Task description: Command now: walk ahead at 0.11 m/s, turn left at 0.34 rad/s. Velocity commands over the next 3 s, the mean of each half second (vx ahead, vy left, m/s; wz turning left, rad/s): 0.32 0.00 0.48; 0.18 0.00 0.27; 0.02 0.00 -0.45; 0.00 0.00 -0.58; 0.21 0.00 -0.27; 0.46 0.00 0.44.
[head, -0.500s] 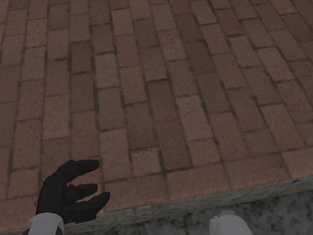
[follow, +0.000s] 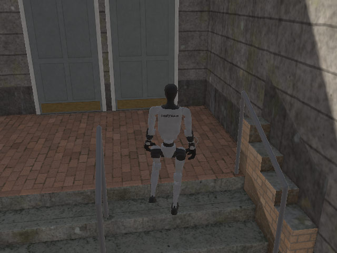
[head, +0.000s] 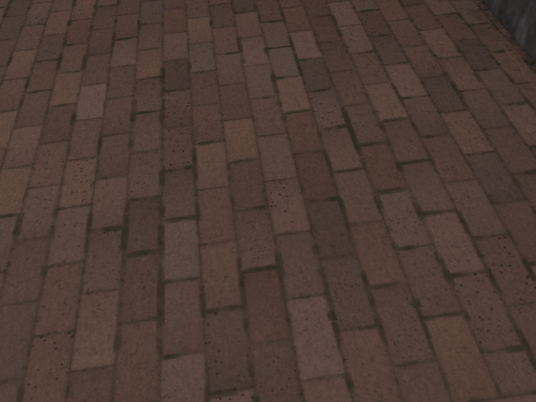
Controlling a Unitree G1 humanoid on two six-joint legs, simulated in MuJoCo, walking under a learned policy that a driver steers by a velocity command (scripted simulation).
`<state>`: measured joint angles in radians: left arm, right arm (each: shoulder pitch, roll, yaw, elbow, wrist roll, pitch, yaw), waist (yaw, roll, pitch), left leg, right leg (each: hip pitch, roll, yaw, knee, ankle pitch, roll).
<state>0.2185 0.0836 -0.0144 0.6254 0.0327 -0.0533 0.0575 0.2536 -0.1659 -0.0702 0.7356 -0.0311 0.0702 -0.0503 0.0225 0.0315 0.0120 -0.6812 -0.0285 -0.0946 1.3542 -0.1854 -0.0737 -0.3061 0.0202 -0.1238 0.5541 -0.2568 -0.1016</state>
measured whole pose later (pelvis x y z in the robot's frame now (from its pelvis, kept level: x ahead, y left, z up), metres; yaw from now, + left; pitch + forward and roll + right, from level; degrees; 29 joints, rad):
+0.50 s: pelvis +0.19 +0.12 +0.00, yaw +16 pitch +4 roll +2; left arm 0.57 0.22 0.04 1.01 0.04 -0.13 0.02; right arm -0.11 -0.12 -0.01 0.48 -0.01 0.04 -0.01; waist 0.06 -0.06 0.00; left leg -1.30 0.08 0.03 1.76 -0.55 0.17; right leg 0.20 -0.15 -0.36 0.12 -0.35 0.07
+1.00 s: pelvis +0.39 +0.30 +0.17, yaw +23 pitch +1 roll -3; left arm 0.24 0.17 0.05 0.79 0.01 0.00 0.02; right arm 0.27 -0.17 -0.04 0.72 -0.01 -0.07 -0.02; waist -0.03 -0.03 0.02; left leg -0.18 -0.10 0.07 0.35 -0.19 0.13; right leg -0.77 -0.01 0.04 1.04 -0.04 0.00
